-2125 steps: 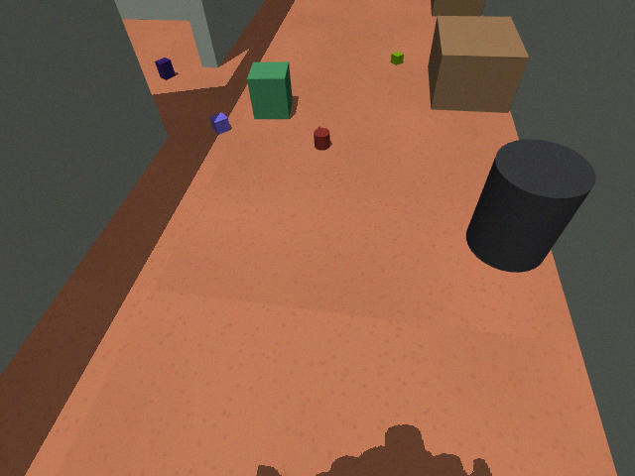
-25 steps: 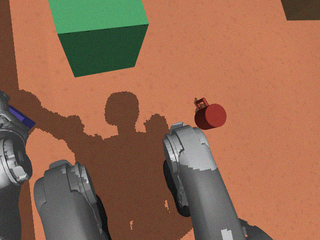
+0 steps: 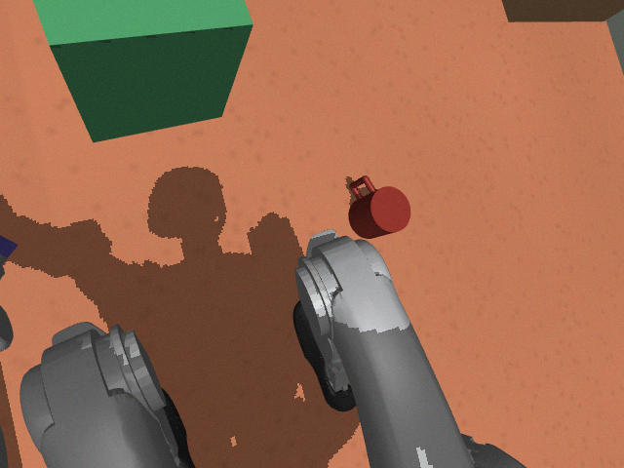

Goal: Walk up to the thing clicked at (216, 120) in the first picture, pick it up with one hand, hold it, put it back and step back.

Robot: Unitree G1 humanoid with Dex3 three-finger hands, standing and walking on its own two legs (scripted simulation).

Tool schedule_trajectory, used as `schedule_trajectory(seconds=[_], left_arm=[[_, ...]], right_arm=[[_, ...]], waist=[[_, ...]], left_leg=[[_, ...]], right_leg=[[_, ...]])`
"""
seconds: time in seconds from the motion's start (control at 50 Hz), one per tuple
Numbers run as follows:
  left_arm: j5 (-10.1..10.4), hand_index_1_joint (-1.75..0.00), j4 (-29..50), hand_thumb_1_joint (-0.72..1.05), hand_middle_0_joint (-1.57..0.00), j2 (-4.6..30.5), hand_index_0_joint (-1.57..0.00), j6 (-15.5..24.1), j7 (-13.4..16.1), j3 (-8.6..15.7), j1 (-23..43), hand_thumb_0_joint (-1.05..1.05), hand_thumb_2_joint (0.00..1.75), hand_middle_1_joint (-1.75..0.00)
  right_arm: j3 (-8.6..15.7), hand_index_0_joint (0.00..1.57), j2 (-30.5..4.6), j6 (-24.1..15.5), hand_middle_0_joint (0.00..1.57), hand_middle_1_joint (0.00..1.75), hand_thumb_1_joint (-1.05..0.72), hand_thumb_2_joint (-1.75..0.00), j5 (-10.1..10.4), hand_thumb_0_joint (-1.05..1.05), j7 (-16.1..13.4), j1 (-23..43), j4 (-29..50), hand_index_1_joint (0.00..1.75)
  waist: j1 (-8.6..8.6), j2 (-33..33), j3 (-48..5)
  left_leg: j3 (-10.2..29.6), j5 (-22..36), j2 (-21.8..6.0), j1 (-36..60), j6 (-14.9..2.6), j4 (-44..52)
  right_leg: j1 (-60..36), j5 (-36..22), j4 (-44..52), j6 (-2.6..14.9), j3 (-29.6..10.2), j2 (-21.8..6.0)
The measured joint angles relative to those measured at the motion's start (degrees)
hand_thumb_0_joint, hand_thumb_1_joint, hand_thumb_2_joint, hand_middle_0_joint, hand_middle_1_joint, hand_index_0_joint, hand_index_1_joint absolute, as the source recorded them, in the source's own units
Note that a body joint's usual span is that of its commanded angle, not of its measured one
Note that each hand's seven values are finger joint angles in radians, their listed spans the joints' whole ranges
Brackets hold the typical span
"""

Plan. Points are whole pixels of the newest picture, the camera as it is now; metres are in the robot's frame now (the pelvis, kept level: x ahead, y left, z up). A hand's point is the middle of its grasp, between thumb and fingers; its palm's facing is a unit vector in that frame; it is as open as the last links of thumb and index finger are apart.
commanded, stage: rest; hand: left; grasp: from above
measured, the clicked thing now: out of the picture +0.43 +0.32 -0.26
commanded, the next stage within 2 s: open in 0.30 s
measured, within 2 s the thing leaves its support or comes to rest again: neither
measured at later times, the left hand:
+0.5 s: hand out of the picture +0.44 +0.31 -0.22, palm faces -0.29 -0.35 -0.89, open 10.4 cm
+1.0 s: hand out of the picture +0.44 +0.31 -0.23, palm faces -0.27 -0.35 -0.90, open 12.4 cm
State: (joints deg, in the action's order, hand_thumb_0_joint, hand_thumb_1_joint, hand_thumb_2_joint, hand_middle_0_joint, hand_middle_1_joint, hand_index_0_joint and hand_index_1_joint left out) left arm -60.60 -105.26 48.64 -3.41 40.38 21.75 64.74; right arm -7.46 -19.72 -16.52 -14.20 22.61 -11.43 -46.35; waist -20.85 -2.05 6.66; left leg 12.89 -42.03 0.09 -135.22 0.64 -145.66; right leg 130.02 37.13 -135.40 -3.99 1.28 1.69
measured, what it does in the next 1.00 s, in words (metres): stands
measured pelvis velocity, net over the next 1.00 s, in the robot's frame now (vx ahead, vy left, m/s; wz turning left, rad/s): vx -0.01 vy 0.00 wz -0.04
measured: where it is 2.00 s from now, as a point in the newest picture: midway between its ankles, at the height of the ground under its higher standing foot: (259, 418)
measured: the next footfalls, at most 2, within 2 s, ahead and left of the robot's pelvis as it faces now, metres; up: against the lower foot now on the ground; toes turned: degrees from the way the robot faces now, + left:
none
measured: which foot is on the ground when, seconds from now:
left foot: down 0.00-1.00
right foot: down 0.00-1.00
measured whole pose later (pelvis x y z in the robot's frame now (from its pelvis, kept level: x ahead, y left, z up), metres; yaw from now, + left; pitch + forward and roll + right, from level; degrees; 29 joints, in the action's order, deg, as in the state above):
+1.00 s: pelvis -0.01 +0.00 +0.00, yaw -2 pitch +26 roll -16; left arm -57.9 -108.8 54.9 -4.0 42.4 17.9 67.0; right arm -13.4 -21.2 -22.6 -14.0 24.5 -9.4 -44.1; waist -23.5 -5.3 11.4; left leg 16.0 -41.1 0.0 -132.9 0.4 -146.1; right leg 126.1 35.2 -133.2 -4.4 4.2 2.2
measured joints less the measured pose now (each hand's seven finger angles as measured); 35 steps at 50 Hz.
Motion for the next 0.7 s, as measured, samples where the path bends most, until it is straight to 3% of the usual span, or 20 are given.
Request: schedule_trajectory(seconds=[0.14,0.5,0.7], left_arm=[[0.33,-0.53,-2.52,-0.15,-0.74,1.79,-0.75,-0.24,1.85,0.04,0.93,0.01,0.59,-0.54],[1.44,-0.54,-6.03,-0.12,-0.73,5.00,-0.74,-0.67,2.02,-3.14,2.83,0.01,0.58,-0.55],[0.96,-0.62,-6.01,-0.12,-0.59,6.09,-0.59,0.16,2.52,-3.06,2.39,0.00,0.61,-0.63]], right_arm=[[-0.83,0.19,-0.29,-1.11,0.19,0.30,-0.93,-0.91,-0.16,0.00,0.44,0.80,0.26,0.30],[-5.13,0.19,-0.20,-4.08,0.19,0.30,-0.93,-0.91,-0.16,0.00,1.33,1.65,1.72,0.30],[-6.19,0.19,-0.88,-5.08,0.19,0.30,-0.92,-0.91,0.00,0.00,1.48,1.85,2.29,0.30]], waist=[[-0.80,-0.55,0.30],[-2.44,-1.62,2.82],[-2.76,-2.90,3.79]], left_leg=[[0.81,0.48,0.00,-0.06,-0.16,-0.26],[1.99,1.11,-0.18,1.05,-0.69,-0.85],[2.75,1.26,-0.18,1.74,-0.25,-0.78]], right_leg=[[-0.43,-0.66,0.50,-0.19,0.75,0.22],[-2.36,-1.72,1.30,-0.24,1.89,0.72],[-3.00,-2.19,1.65,-0.39,2.50,0.82]])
